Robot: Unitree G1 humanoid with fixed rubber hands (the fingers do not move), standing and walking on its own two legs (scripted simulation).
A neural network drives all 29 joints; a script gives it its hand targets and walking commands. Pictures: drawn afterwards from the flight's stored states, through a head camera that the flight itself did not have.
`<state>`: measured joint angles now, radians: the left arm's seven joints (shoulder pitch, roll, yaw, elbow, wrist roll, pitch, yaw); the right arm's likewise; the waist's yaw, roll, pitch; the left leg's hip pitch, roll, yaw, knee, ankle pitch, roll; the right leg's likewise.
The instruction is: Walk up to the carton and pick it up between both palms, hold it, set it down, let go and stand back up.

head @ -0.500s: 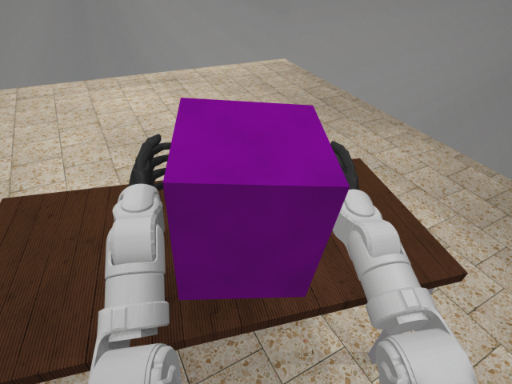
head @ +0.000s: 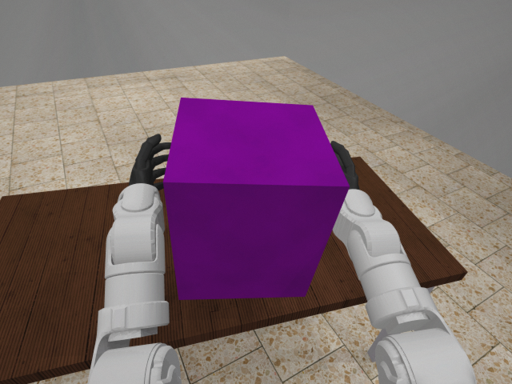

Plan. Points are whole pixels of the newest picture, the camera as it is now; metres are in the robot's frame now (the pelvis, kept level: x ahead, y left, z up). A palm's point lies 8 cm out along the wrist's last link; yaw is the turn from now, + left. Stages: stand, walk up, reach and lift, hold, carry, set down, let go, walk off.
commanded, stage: hold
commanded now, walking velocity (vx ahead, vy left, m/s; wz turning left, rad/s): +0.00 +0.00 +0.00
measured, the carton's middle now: (246, 202) +0.37 +0.01 +0.14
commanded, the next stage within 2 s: none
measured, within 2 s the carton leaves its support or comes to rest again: neither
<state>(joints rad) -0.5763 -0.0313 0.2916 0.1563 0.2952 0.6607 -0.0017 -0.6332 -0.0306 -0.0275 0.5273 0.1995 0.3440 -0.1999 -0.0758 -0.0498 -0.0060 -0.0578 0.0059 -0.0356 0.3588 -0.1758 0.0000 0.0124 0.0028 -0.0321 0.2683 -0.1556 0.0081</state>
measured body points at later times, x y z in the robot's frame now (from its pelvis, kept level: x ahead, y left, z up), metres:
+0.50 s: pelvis +0.00 +0.00 +0.00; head -0.05 +0.03 +0.45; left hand +0.37 +0.16 +0.18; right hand +0.37 -0.15 +0.17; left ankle +0.02 +0.12 -0.75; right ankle +0.00 -0.12 -0.75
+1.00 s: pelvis +0.00 +0.00 +0.00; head -0.05 +0.02 +0.45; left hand +0.37 +0.16 +0.18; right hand +0.37 -0.15 +0.17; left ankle +0.02 +0.12 -0.75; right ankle +0.00 -0.12 -0.75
